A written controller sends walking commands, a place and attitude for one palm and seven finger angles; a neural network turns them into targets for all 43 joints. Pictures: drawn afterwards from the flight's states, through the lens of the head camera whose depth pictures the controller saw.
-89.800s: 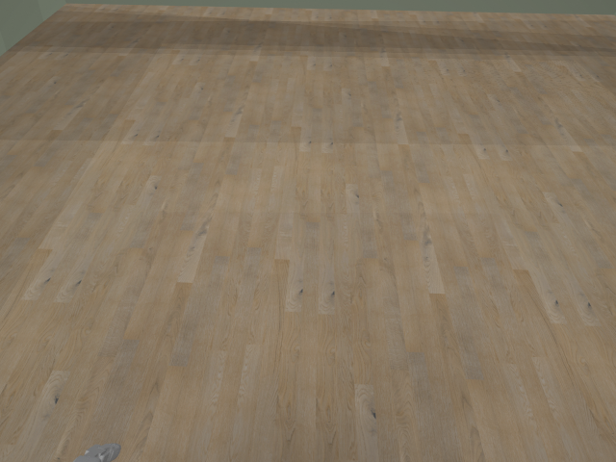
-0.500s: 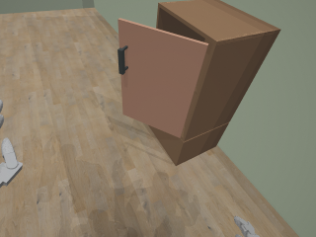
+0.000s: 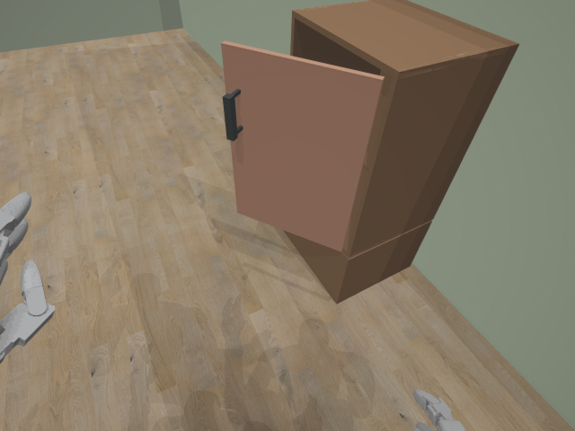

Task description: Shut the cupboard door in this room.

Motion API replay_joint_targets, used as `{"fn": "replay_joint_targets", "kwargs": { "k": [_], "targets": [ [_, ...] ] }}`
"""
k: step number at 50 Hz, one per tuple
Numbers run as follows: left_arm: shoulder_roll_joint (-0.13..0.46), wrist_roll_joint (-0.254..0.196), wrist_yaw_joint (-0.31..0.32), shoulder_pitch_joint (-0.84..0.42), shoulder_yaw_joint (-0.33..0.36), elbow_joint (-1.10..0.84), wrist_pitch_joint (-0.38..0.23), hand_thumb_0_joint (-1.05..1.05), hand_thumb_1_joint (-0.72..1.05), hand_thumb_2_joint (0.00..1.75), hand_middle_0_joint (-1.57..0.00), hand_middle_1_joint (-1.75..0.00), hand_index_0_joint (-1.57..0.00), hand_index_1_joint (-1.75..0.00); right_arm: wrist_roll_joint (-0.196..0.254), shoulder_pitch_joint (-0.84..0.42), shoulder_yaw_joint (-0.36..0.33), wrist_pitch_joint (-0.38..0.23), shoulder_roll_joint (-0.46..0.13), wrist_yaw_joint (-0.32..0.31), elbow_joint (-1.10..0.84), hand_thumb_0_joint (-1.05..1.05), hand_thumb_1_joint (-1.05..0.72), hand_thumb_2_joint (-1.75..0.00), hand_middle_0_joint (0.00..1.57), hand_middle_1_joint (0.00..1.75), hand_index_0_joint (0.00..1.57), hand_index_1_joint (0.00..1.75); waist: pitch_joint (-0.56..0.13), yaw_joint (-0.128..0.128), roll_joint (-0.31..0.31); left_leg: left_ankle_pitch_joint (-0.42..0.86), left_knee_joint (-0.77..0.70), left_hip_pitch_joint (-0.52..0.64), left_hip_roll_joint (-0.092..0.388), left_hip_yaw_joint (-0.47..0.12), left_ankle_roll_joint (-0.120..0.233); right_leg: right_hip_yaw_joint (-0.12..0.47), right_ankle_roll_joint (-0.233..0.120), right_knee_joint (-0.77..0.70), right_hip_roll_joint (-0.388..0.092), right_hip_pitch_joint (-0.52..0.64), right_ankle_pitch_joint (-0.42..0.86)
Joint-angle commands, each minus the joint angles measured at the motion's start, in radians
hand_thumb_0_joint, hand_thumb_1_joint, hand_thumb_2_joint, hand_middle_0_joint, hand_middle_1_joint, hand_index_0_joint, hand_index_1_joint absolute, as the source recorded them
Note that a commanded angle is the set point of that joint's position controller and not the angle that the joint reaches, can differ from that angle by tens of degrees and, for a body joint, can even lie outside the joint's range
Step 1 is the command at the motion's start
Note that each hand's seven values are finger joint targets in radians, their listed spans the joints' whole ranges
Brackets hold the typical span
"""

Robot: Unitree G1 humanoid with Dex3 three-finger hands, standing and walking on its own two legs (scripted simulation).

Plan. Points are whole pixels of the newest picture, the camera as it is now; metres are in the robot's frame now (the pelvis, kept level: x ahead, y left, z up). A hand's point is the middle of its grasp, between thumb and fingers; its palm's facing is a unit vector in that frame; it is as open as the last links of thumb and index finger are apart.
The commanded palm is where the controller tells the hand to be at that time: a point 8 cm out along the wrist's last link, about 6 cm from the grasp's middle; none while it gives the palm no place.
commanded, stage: let the arm hang, fingers relaxed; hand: left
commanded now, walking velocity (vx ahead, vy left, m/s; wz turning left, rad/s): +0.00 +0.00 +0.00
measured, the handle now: (234, 114) +0.88 +0.17 -0.01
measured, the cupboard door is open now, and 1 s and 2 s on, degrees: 36 36 36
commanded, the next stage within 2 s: look to check the result in 1.08 s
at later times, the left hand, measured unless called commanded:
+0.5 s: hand out of the picture -0.04 +0.20 -0.17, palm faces +0.06 -0.97 -0.23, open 7.1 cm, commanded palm none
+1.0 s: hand out of the picture -0.01 +0.17 -0.17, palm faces +0.04 -0.99 -0.14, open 7.3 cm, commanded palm none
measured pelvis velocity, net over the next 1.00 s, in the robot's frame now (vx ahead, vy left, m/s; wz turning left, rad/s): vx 0.00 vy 0.02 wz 0.01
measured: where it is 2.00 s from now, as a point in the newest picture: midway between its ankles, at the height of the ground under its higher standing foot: outside the picture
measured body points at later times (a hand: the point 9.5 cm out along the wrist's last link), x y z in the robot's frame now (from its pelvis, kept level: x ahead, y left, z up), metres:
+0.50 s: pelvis +0.00 +0.01 +0.01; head +0.01 +0.02 +0.46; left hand -0.04 +0.25 -0.15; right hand +0.02 -0.22 -0.14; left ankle +0.04 +0.12 -0.73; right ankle -0.02 -0.08 -0.73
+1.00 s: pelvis +0.00 +0.02 +0.01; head -0.01 +0.02 +0.46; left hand -0.01 +0.22 -0.16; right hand -0.03 -0.19 -0.15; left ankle +0.04 +0.12 -0.73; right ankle -0.02 -0.08 -0.73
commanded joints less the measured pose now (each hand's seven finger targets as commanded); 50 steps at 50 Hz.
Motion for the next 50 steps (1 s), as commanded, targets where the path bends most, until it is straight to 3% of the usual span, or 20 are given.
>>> {"fn": "replay_joint_targets", "kwargs": {
  "k": [1,3,4,5,6,8,10,11,12,14,16,19,22,31,44,50],
  "targets": [
    [-0.095,0.057,-0.132,-0.15,-0.27,0.589,0.19,0.0,0.9,0.9,-0.2,-0.3,-0.2,-0.3,0.008,-0.03,-0.102,-0.006,-0.209,0.032,0.058,0.0,-0.9,-0.9,0.2,0.3,0.2,0.3,-0.054,-0.02,-0.027,0.225,0.135,0.06,0.06,-0.068,0.003,0.112,-0.055,0.062,-0.238,-0.096,0.521],
    [-0.086,0.053,-0.137,-0.208,-0.291,0.671,0.193,0.0,0.9,0.9,-0.2,-0.3,-0.2,-0.3,0.005,-0.053,-0.086,0.035,-0.211,0.023,0.037,0.0,-0.9,-0.9,0.2,0.3,0.2,0.3,-0.012,0.005,-0.216,0.202,0.127,0.034,0.045,-0.07,0.02,0.115,-0.044,0.038,-0.229,-0.088,0.517],
    [-0.071,0.053,-0.138,-0.237,-0.291,0.725,0.192,0.0,0.9,0.9,-0.2,-0.3,-0.2,-0.3,0.001,-0.062,-0.083,0.05,-0.219,0.02,0.03,0.0,-0.9,-0.9,0.2,0.3,0.2,0.3,0.007,0.011,-0.277,0.156,0.132,0.023,0.027,-0.064,0.022,0.121,-0.056,0.023,-0.243,-0.072,0.551],
    [-0.057,0.055,-0.136,-0.264,-0.294,0.785,0.191,0.0,0.9,0.9,-0.2,-0.3,-0.2,-0.3,-0.005,-0.07,-0.084,0.062,-0.223,0.019,0.03,0.0,-0.9,-0.9,0.2,0.3,0.2,0.3,0.016,0.011,-0.284,0.136,0.122,0.023,0.02,-0.058,0.019,0.13,-0.07,0.025,-0.254,-0.06,0.595],
    [-0.046,0.054,-0.132,-0.284,-0.294,0.843,0.192,0.0,0.9,0.9,-0.2,-0.3,-0.2,-0.3,-0.009,-0.065,-0.083,0.073,-0.225,0.017,0.039,0.0,-0.9,-0.9,0.2,0.3,0.2,0.3,0.011,0.011,-0.251,0.143,0.093,0.042,0.015,-0.059,0.021,0.132,-0.074,0.032,-0.257,-0.032,0.607],
    [-0.043,0.05,-0.122,-0.321,-0.306,0.962,0.197,0.0,0.9,0.9,-0.2,-0.3,-0.2,-0.3,-0.016,-0.05,-0.073,0.089,-0.22,0.014,0.082,0.0,-0.9,-0.9,0.2,0.3,0.2,0.3,-0.01,0.005,-0.137,0.317,-0.003,0.138,0.045,-0.101,0.031,0.113,-0.04,0.043,-0.222,-0.052,0.424],
    [-0.055,0.043,-0.117,-0.32,-0.321,1.083,0.205,0.0,0.9,0.9,-0.2,-0.3,-0.2,-0.3,-0.018,-0.06,-0.055,0.09,-0.224,0.014,0.132,0.0,-0.9,-0.9,0.2,0.3,0.2,0.3,-0.012,0.023,0.089,0.396,-0.116,0.117,0.113,-0.21,0.075,0.074,0.026,0.053,-0.142,0.0,0.147],
    [-0.073,0.037,-0.118,-0.301,-0.326,1.148,0.208,0.0,0.9,0.9,-0.2,-0.3,-0.2,-0.3,-0.017,-0.075,-0.048,0.093,-0.209,0.012,0.155,0.0,-0.9,-0.9,0.2,0.3,0.2,0.3,-0.001,0.036,0.136,0.306,-0.171,0.078,0.127,-0.227,0.086,0.068,0.036,0.024,-0.127,0.039,0.046],
    [-0.082,0.036,-0.121,-0.281,-0.327,1.21,0.206,0.0,0.9,0.9,-0.2,-0.3,-0.2,-0.3,-0.015,-0.085,-0.043,0.096,-0.194,0.009,0.177,0.0,-0.9,-0.9,0.2,0.3,0.2,0.3,0.007,0.046,0.151,0.196,-0.202,0.044,0.117,-0.223,0.082,0.085,0.032,-0.018,-0.128,0.077,0.025],
    [-0.098,0.036,-0.127,-0.263,-0.332,1.314,0.194,0.0,0.9,0.9,-0.2,-0.3,-0.2,-0.3,-0.011,-0.081,-0.038,0.099,-0.159,0.005,0.224,0.0,-0.9,-0.9,0.2,0.3,0.2,0.3,0.016,0.04,0.141,0.076,-0.205,0.057,0.071,-0.159,0.05,0.128,0.01,-0.107,-0.156,0.085,0.051],
    [-0.12,0.039,-0.125,-0.26,-0.323,1.363,0.183,0.0,0.9,0.9,-0.2,-0.3,-0.2,-0.3,-0.012,-0.048,-0.045,0.1,-0.135,0.0,0.259,0.0,-0.9,-0.9,0.2,0.3,0.2,0.3,-0.002,0.026,0.153,0.087,-0.188,0.127,0.064,-0.129,0.039,0.136,-0.003,-0.157,-0.175,0.067,0.083],
    [-0.112,0.034,-0.126,-0.259,-0.335,1.436,0.178,0.0,0.9,0.9,-0.2,-0.3,-0.2,-0.3,-0.004,-0.017,-0.046,0.1,-0.131,-0.003,0.313,0.0,-0.9,-0.9,0.2,0.3,0.2,0.3,0.009,0.019,0.129,0.105,-0.204,0.166,0.07,-0.123,0.036,0.13,-0.002,-0.186,-0.174,0.06,0.107],
    [-0.12,0.034,-0.123,-0.25,-0.346,1.497,0.174,0.0,0.9,0.9,-0.2,-0.3,-0.2,-0.3,0.002,0.004,-0.05,0.101,-0.138,-0.007,0.357,0.0,-0.9,-0.9,0.2,0.3,0.2,0.3,0.048,0.014,0.032,0.126,-0.217,0.196,0.081,-0.116,0.038,0.121,0.002,-0.211,-0.172,0.039,0.122],
    [-0.153,0.033,-0.114,-0.189,-0.359,1.599,0.179,0.0,0.9,0.9,-0.2,-0.3,-0.2,-0.3,0.005,0.042,-0.042,0.106,-0.098,-0.009,0.444,0.0,-0.9,-0.9,0.2,0.3,0.2,0.3,0.128,0.019,-0.037,0.049,-0.271,0.205,0.077,-0.098,0.041,0.117,0.011,-0.234,-0.164,-0.015,0.024],
    [-0.194,0.033,-0.105,-0.159,-0.357,1.611,0.178,0.0,0.9,0.9,-0.2,-0.3,-0.2,-0.3,0.002,0.092,-0.035,0.101,-0.048,-0.011,0.478,0.0,-0.9,-0.9,0.2,0.3,0.2,0.3,0.157,0.023,0.026,0.04,-0.287,0.171,0.065,-0.093,0.039,0.124,0.012,-0.215,-0.16,-0.014,0.034],
    [-0.201,0.033,-0.103,-0.151,-0.354,1.609,0.176,0.0,0.9,0.9,-0.2,-0.3,-0.2,-0.3,0.003,0.108,-0.038,0.099,-0.039,-0.013,0.476,0.0,-0.9,-0.9,0.2,0.3,0.2,0.3,0.158,0.026,0.011,0.06,-0.277,0.174,0.065,-0.091,0.04,0.119,0.011,-0.212,-0.159,-0.019,0.043]
  ]
}}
